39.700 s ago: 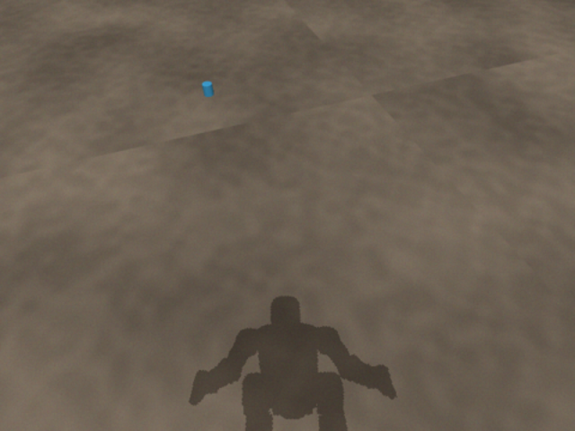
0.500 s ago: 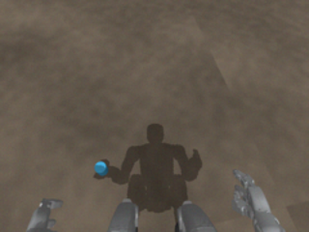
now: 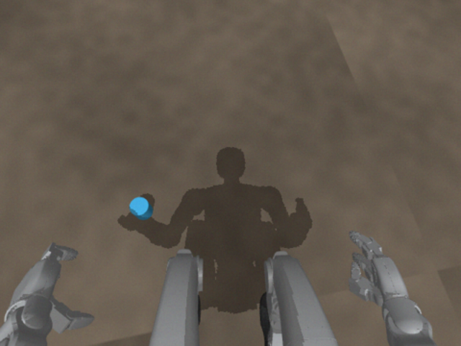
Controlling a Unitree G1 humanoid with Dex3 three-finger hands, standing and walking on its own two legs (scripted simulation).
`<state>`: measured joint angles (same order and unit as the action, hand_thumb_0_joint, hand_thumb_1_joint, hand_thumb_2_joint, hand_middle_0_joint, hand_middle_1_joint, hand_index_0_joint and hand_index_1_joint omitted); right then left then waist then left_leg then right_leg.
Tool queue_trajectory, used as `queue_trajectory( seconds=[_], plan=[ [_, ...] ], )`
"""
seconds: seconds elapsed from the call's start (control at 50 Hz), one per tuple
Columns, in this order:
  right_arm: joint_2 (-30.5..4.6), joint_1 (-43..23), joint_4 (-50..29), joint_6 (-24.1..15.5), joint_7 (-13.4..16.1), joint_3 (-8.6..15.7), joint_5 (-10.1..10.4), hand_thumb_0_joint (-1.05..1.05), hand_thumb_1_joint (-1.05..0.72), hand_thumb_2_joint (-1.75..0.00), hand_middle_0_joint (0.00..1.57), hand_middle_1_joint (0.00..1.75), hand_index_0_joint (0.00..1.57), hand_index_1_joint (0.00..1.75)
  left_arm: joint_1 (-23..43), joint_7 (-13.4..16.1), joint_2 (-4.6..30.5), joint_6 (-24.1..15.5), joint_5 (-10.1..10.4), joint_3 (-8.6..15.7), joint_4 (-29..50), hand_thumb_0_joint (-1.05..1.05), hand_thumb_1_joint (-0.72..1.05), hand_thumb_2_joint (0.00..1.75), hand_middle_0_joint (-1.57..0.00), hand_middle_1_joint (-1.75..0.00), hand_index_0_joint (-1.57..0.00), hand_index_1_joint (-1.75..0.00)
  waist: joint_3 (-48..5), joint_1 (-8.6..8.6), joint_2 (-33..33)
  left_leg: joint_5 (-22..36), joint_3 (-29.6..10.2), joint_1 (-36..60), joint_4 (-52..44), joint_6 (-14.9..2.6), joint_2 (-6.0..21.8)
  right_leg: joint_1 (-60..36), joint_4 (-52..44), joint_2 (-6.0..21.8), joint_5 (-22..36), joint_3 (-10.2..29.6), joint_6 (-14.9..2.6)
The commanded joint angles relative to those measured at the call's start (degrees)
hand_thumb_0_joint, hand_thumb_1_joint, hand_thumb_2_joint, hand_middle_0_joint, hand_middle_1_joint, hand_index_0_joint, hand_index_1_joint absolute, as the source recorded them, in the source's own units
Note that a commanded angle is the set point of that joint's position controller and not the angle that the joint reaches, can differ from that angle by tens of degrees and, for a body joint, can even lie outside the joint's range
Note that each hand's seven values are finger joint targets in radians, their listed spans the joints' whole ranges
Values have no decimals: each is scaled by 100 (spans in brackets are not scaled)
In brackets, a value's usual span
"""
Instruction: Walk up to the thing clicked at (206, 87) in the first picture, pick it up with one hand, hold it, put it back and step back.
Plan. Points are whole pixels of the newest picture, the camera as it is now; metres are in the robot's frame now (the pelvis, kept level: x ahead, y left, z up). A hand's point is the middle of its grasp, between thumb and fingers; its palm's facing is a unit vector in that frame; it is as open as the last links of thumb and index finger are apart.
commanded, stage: rise first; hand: left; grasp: from above
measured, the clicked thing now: (141, 208) +0.45 +0.30 -0.54
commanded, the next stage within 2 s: approach in 1.44 s
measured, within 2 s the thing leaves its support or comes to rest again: neither
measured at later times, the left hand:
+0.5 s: hand (93, 243) +0.31 +0.35 -0.31, palm faces -0.48 -0.28 -0.83, open 13.9 cm
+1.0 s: hand (105, 225) +0.37 +0.36 -0.38, palm faces -0.45 -0.08 -0.89, open 13.6 cm
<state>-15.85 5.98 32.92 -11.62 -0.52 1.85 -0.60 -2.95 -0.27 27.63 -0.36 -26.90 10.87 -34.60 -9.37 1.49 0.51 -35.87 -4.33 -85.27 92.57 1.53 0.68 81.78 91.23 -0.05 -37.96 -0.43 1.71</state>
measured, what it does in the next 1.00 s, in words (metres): lowers itself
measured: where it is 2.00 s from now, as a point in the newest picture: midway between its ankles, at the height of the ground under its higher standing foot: (230, 340)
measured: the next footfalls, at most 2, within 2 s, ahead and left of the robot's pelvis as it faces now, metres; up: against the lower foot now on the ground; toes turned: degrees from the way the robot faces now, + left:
none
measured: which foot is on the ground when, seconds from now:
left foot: down 0.00-1.00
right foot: down 0.00-1.00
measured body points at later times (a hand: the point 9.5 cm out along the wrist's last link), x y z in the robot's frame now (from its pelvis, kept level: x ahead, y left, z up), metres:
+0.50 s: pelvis -0.05 +0.00 -0.18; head +0.16 +0.04 +0.22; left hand +0.33 +0.36 -0.26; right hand +0.06 -0.28 -0.31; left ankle +0.05 +0.13 -0.54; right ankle +0.04 -0.14 -0.54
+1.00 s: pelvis -0.05 +0.01 -0.23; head +0.18 +0.08 +0.15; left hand +0.39 +0.36 -0.33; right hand +0.05 -0.27 -0.34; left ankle +0.05 +0.13 -0.54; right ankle +0.04 -0.14 -0.54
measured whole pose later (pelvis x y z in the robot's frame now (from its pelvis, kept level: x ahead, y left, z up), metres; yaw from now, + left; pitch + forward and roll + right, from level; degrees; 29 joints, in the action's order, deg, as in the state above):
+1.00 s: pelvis -0.05 +0.01 -0.23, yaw -7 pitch +32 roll -9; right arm -15.3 3.2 44.3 -0.6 -7.0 -0.2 -7.4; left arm 41.0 18.7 47.3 -21.9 -71.5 13.2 -71.7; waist -3.6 5.9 2.3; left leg -38.0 -9.2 -130.2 135.5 0.8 -0.6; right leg 123.6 130.9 -2.7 -40.5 -2.6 3.2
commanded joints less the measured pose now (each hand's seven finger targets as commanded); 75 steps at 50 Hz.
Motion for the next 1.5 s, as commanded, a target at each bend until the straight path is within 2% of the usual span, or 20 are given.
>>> queue_trajectory(
  seconds=[0.0, 0.08, 0.14, 0.2, 0.26, 0.32, 0.4, 0.48, 0.52, 0.56, 0.62, 0.76, 0.82, 0.9, 1.04, 1.24, 1.3, 1.32, 1.46, 1.48],
  plan=[
    [-990, 197, -263, -219, 21, 414, 30, 0, -90, -90, 20, 30, 20, 30, 996, 247, 1712, -918, -619, 612, 290, 0, -55, 98, -7, -108, -7, -108, -2498, -78, -705, 969, 264, 1076, -328, -226, -71, -52, -251, -149, 1095, -68, -304],
    [-1123, 232, -84, -70, -71, 470, 22, 0, -90, -90, 20, 30, 20, 30, 1312, 453, 2105, -1146, -1157, 834, -203, 0, -55, 100, -7, -108, -7, -108, -3056, -290, -843, 1641, 223, 1014, 252, -188, -42, 520, 428, -165, 1436, -183, -332],
    [-1123, 370, 73, 58, -149, 501, -17, 0, -87, -89, 20, 30, 20, 30, 2033, 554, 2116, -1246, -1423, 718, -498, 0, -54, 101, -5, -109, -5, -109, -3222, -205, -704, 1580, 239, 580, 638, -216, -45, 685, 670, -178, 1441, -259, -315],
    [-1180, 476, 197, 181, -202, 561, -62, 0, -85, -89, 20, 30, 20, 30, 2622, 607, 2720, -1344, -1690, 972, -645, 0, -53, 103, -5, -107, -4, -107, -3723, -304, -554, 1477, 276, 347, 1059, -275, -37, 719, 872, -203, 1379, -273, -289],
    [-1200, 559, 320, 290, -218, 549, -110, 0, -84, -89, 20, 30, 20, 30, 3066, 605, 2976, -1453, -1971, 989, -756, 0, -52, 102, -4, -107, -5, -107, -3947, -256, -495, 1384, 331, -28, 1433, -316, -42, 708, 1097, -211, 1406, -263, -257],
    [-1174, 622, 435, 396, -233, 499, -142, 0, -85, -89, 20, 30, 20, 30, 3513, 614, 3199, -1604, -2243, 1007, -1174, 0, -51, 102, -4, -106, -5, -106, -3611, -186, -332, 796, 367, -674, 1623, -343, -59, 928, 1196, -254, 915, -303, -253],
    [-1191, 604, 530, 509, -277, 429, -192, 0, -85, -89, 20, 30, 20, 30, 3970, 659, 3406, -1917, -2552, 957, -1427, 0, -51, 102, -5, -104, -5, -103, -3217, -138, -639, 101, 306, -976, 1724, -340, -57, 1614, 1484, -309, 229, -462, -306],
    [-1234, 617, 608, 603, -340, 366, -280, 0, -87, -89, 20, 30, 20, 30, 4481, 842, 3631, -2270, -2866, 933, -1549, 0, -49, 99, -6, -102, -7, -101, -3022, -64, -982, -243, 162, -1043, 1821, -320, -39, 2148, 1797, -327, -31, -591, -327],
    [-1262, 628, 683, 644, -381, 341, -320, 0, -87, -89, 20, 30, 20, 30, 4526, 992, 3498, -2383, -2986, 845, -1744, 0, -50, 100, -6, -100, -6, -99, -2890, 4, -1055, -312, 77, -1051, 1861, -298, -33, 2395, 1943, -312, -52, -664, -327],
    [-1335, 565, 720, 693, -406, 312, -363, 0, -87, -89, 20, 30, 20, 30, 4639, 1188, 3716, -2454, -3178, 915, -1949, 0, -50, 101, -6, -98, -6, -97, -2842, -8, -1199, -471, -25, -1072, 1860, -272, -27, 2652, 2140, -309, -93, -744, -333],
    [-1326, 602, 799, 772, -440, 267, -422, 0, -88, -89, 20, 30, 20, 30, 4874, 1451, 3641, -2470, -3511, 762, -2219, 0, -49, 99, -9, -96, -8, -96, -2808, 63, -1316, -362, -20, -1070, 1968, -249, -54, 2890, 2275, -304, 2, -791, -357],
    [-1360, 648, 919, 942, -512, 250, -548, 0, -88, -90, 20, 30, 20, 30, 5277, 1939, 3828, -2264, -4011, 684, -2646, 0, -43, 93, -14, -89, -14, -89, -3022, 136, -1540, 232, 57, -914, 2344, -222, -97, 3065, 2513, -280, 410, -804, -373],
    [-1371, 658, 940, 994, -534, 270, -591, 0, -89, -90, 20, 30, 20, 30, 5594, 2032, 3754, -2213, -4145, 572, -2668, 0, -42, 92, -16, -88, -15, -88, -3049, 223, -1614, 238, 14, -898, 2393, -220, -91, 3257, 2622, -275, 436, -831, -361],
    [-1347, 678, 1009, 1035, -566, 257, -650, 0, -89, -90, 20, 30, 20, 30, 5640, 2142, 3812, -2168, -4334, 569, -2877, 0, -40, 89, -18, -86, -18, -86, -3156, 234, -1576, 496, 14, -876, 2574, -235, -95, 3216, 2725, -293, 627, -834, -349],
    [-1317, 693, 1039, 1127, -619, 212, -756, 0, -89, -90, 20, 30, 20, 30, 5759, 2231, 3819, -2285, -4509, 519, -3015, 0, -41, 90, -17, -87, -17, -88, -3162, 360, -1499, 774, 50, -1108, 2862, -286, -112, 3103, 2875, -350, 817, -850, -308],
    [-1340, 617, 1056, 1203, -647, 109, -897, 0, -90, -90, 20, 30, 20, 30, 5872, 2388, 4140, -2406, -4564, 739, -3212, 0, -47, 95, -12, -95, -12, -95, -3151, 375, -1633, 818, 66, -1218, 3084, -296, -94, 3184, 3053, -377, 852, -887, -312],
    [-1349, 652, 1073, 1225, -653, 94, -928, 0, -90, -90, 20, 30, 20, 30, 5954, 2426, 4141, -2404, -4588, 716, -3209, 0, -51, 98, -9, -97, -9, -97, -3199, 457, -1609, 883, 70, -1256, 3174, -309, -83, 3121, 3063, -398, 944, -890, -302],
    [-1338, 642, 1080, 1231, -651, 86, -926, 0, -90, -90, 20, 30, 20, 30, 5882, 2416, 4181, -2387, -4609, 723, -3285, 0, -52, 99, -9, -98, -8, -98, -3193, 420, -1582, 929, 71, -1232, 3196, -312, -81, 3122, 3067, -406, 977, -880, -311],
    [-1368, 635, 1084, 1240, -644, 49, -966, 0, -89, -90, 20, 30, 20, 30, 5993, 2471, 4284, -2387, -4551, 786, -3492, 0, -55, 102, -7, -100, -6, -100, -2979, 499, -1553, 561, 81, -1554, 3246, -310, -90, 3196, 3064, -409, 711, -890, -329],
    [-1346, 633, 1086, 1238, -646, 24, -971, 0, -90, -90, 20, 30, 20, 30, 6000, 2467, 4223, -2384, -4578, 709, -3517, 0, -55, 102, -6, -100, -6, -101, -2957, 517, -1553, 572, 58, -1549, 3242, -305, -86, 3215, 3087, -412, 724, -910, -334]
  ],
)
